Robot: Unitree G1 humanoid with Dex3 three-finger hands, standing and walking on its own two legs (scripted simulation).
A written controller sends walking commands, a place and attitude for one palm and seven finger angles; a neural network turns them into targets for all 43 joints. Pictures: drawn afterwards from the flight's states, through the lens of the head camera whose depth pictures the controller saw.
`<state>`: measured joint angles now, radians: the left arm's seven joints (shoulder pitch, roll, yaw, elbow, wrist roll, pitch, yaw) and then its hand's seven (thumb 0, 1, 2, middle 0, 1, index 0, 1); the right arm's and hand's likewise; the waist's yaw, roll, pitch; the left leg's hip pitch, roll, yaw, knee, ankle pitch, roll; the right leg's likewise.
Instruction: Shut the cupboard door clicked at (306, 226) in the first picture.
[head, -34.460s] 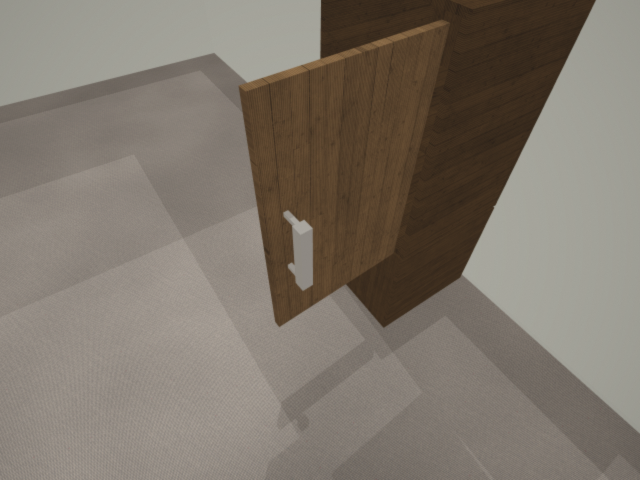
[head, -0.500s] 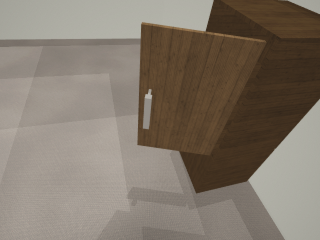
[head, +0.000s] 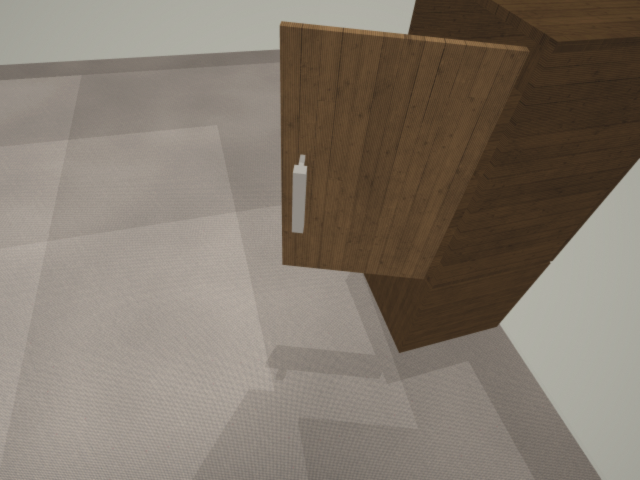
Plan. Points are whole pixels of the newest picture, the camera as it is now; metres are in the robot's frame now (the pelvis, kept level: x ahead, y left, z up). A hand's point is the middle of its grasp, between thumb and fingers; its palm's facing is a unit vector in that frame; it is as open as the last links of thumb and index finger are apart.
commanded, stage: come to a stop and stand still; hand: left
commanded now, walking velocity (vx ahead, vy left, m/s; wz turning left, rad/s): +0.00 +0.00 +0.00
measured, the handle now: (300, 194) +0.65 +0.09 -0.07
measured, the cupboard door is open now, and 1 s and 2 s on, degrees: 69 69 69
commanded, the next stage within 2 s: look again from close up in 0.16 s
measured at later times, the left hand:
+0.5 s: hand out of the picture -0.03 +0.16 -0.17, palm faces +0.02 -0.99 -0.17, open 7.4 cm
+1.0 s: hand out of the picture +0.00 +0.14 -0.18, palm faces +0.02 -0.99 -0.15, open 7.4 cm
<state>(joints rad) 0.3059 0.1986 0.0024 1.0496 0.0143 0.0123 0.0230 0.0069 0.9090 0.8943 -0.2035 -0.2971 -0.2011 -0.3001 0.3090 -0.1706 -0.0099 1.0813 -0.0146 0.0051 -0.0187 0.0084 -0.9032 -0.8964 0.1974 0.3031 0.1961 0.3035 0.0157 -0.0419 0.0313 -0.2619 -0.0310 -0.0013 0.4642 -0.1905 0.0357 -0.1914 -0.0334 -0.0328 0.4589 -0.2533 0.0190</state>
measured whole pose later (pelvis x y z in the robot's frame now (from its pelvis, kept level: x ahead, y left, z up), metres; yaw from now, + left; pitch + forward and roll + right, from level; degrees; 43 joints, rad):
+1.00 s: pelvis +0.01 -0.02 +0.00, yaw -1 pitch -1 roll +0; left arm 0.34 0.14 -0.01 1.10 0.02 -0.01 0.02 0.00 0.91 0.89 -0.20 -0.30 -0.20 -0.30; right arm 0.31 -0.12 0.01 1.13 -0.02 -0.01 -0.03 0.01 -0.91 -0.90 0.20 0.30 0.20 0.30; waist 0.01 -0.03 0.01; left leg -0.22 -0.01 0.00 0.45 -0.21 0.01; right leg -0.16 -0.01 -0.03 0.46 -0.28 -0.01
